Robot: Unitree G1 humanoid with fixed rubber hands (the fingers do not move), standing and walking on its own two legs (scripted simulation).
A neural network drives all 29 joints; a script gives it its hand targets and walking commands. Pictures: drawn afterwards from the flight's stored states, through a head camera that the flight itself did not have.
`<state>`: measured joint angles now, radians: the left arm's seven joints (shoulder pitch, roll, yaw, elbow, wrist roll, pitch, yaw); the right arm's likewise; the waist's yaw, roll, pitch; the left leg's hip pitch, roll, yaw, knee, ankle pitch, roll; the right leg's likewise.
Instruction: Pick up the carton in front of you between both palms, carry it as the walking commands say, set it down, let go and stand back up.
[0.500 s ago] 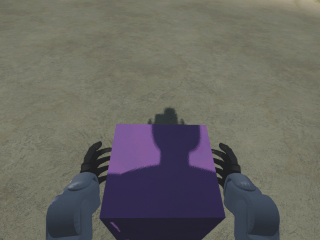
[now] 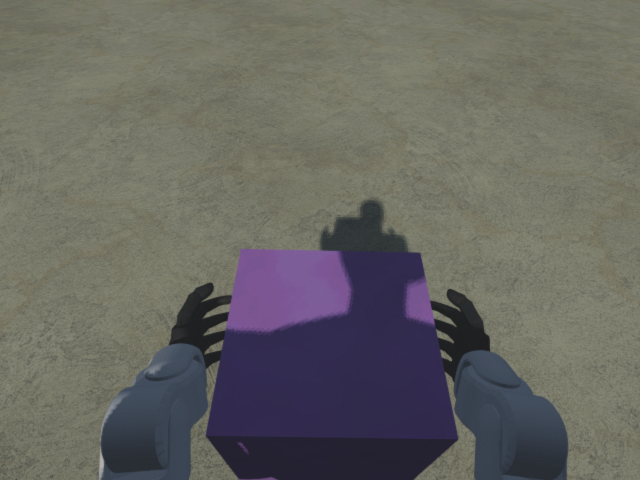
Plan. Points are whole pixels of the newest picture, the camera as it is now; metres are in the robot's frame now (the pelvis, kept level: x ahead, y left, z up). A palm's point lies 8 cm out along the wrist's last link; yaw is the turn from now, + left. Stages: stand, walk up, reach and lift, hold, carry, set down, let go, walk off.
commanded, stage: carry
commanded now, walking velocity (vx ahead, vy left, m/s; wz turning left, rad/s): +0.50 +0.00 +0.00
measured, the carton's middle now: (327, 376) +0.25 +0.00 +0.01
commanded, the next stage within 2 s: none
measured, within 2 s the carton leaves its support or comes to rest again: neither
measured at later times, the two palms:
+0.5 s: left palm (223, 169) +0.57 +0.17 +0.10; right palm (404, 172) +0.55 -0.13 +0.11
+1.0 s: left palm (250, 96) +0.80 +0.15 +0.12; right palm (396, 104) +0.79 -0.15 +0.11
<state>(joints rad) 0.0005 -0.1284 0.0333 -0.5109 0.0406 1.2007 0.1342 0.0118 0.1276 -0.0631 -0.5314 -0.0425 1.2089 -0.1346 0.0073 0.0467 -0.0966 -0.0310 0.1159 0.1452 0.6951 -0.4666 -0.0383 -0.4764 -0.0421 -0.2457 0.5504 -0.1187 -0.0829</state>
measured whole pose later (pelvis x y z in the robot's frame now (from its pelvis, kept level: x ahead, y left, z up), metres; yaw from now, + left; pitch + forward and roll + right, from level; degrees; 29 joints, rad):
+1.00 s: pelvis +0.56 +0.01 +0.02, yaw -1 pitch +3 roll -1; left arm -0.02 -0.13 0.04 -0.51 0.05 1.21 0.13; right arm -0.01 0.13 -0.06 -0.54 -0.06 1.23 -0.13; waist 0.00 0.07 -0.10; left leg -0.10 0.08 0.15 0.48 -0.40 -0.03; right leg -0.34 -0.02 -0.22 0.45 -0.16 -0.05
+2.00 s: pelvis +0.52 +0.03 +0.01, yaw +1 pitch +1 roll +0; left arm -0.22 -0.14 0.18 0.19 0.24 0.71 0.03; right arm -0.22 0.14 -0.18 0.18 -0.24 0.71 -0.02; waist 0.00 0.01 -0.04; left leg -0.14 0.04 0.20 0.53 -0.41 0.02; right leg -0.38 -0.08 -0.18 0.51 -0.15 -0.01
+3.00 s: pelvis +0.50 +0.03 +0.02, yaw +12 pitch -5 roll +0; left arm -0.24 -0.15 0.18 0.24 0.25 0.65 0.01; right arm -0.20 0.14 -0.18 0.16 -0.25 0.69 -0.04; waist 0.01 0.02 0.06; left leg -0.03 -0.03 0.01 0.41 -0.29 0.04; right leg -0.18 -0.04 0.10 0.36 -0.10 0.03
